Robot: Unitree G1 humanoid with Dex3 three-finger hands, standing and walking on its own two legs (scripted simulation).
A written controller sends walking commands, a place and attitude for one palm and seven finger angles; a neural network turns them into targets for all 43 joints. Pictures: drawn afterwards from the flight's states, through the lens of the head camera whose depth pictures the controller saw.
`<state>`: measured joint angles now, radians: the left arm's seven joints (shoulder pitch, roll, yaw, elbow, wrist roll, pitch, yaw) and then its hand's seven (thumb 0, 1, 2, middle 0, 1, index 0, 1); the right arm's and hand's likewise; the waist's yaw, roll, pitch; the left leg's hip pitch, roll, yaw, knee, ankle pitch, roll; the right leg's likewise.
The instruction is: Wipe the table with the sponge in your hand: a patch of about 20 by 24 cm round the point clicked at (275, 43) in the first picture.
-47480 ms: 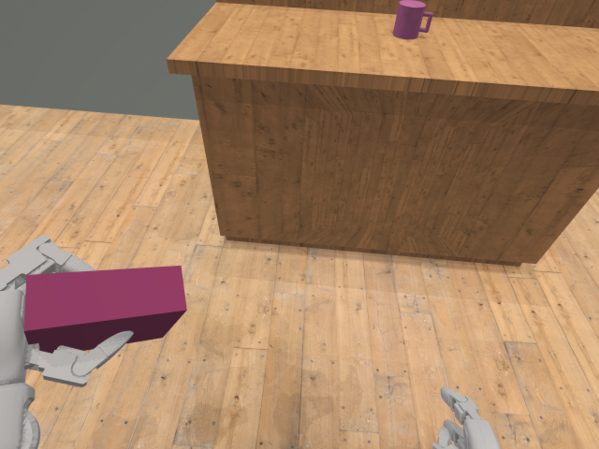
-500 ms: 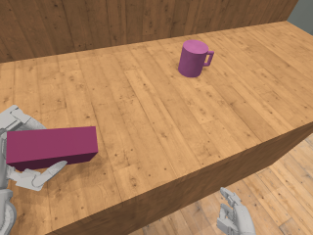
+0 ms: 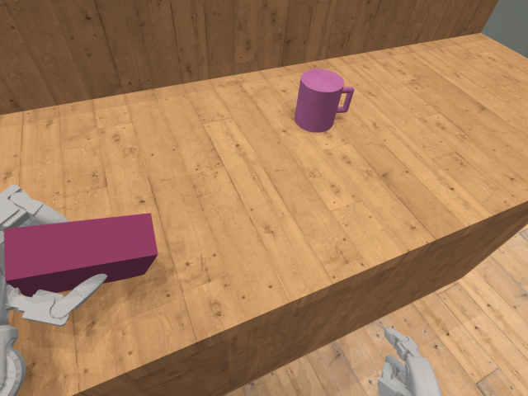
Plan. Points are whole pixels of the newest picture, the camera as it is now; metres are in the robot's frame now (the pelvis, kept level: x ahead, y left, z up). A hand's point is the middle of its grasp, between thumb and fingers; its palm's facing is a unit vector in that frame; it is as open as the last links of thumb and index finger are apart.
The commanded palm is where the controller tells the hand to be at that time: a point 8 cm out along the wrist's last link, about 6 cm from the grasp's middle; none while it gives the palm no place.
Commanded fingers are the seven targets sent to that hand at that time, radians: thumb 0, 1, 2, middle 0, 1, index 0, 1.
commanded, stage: turn the palm down, sponge in hand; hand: left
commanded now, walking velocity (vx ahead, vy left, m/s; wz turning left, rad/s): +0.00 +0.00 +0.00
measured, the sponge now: (109, 253) +0.24 +0.21 +0.14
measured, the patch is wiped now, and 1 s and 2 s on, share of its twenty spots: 0.10 0.10 0.10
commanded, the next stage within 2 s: none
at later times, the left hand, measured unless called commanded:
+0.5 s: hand (34, 261) +0.20 +0.25 +0.19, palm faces +0.50 -0.61 -0.62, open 9.4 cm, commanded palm +0.16 +0.26 +0.21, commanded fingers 0.00 0.10 1.30 -1.20 -1.60 -1.20 -1.60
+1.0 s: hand (52, 243) +0.21 +0.23 +0.20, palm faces +0.38 -0.39 -0.84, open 9.4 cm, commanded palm +0.17 +0.25 +0.26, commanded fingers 0.00 0.10 1.30 -1.20 -1.60 -1.20 -1.60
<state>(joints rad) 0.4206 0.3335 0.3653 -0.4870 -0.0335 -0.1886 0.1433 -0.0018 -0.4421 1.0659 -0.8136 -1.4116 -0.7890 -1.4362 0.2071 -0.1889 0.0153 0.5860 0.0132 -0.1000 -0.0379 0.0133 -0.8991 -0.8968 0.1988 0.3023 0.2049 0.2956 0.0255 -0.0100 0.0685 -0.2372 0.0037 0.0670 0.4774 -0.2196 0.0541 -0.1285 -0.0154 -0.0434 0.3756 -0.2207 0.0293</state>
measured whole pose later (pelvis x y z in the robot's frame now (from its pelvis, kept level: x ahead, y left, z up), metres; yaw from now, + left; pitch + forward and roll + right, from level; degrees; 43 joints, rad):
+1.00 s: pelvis +0.00 -0.06 -0.02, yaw +2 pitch -2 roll +0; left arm 0.20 0.69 0.34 -0.46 0.27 0.30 -0.05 0.00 -0.45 1.07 -0.83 -1.40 -0.81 -1.42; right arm 0.15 -0.30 0.03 0.60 0.04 -0.04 -0.12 0.02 -0.90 -0.90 0.20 0.30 0.20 0.30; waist 0.10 0.09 -0.03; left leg -0.33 0.04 0.01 0.67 -0.30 -0.03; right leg -0.26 0.02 -0.09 0.67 -0.38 -0.05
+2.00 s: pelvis -0.04 -0.06 -0.01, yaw +2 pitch -5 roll +1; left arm -0.08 0.68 0.07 -0.43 0.71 0.51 -0.15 0.00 -0.45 1.07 -0.83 -1.39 -0.81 -1.42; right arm -0.03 -0.26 0.10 0.68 0.06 0.01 -0.08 0.01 -0.90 -0.90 0.20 0.30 0.20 0.29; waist 0.17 0.14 -0.01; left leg -0.24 0.03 0.02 0.50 -0.17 -0.02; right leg -0.18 0.01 -0.08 0.55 -0.28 -0.05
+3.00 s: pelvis -0.03 -0.05 +0.00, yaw +1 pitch -5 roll +0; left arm -0.13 0.60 -0.01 -0.38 0.74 0.52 -0.11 0.00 -0.45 1.07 -0.83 -1.39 -0.81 -1.42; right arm -0.01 -0.25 0.09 0.67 0.07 0.01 -0.07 0.01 -0.90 -0.90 0.20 0.30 0.18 0.29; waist 0.16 0.12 -0.01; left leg -0.22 0.01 0.03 0.46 -0.16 0.00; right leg -0.17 0.00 -0.07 0.51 -0.26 -0.04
